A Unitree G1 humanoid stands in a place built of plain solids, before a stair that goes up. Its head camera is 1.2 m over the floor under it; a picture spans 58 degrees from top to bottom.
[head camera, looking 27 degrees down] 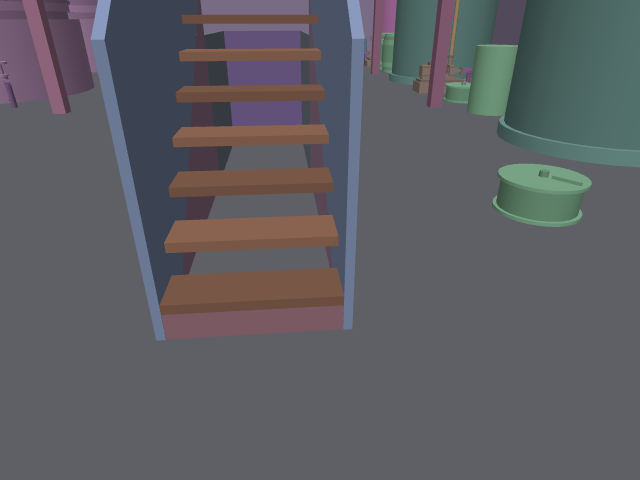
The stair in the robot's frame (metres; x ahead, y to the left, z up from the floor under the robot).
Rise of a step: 0.17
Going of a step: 0.21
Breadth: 0.83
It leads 5 degrees to the left of straight ahead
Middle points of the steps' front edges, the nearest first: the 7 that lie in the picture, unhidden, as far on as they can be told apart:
1.46 0.27 0.18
1.67 0.29 0.35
1.88 0.31 0.53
2.08 0.33 0.70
2.29 0.35 0.88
2.50 0.37 1.05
2.71 0.39 1.23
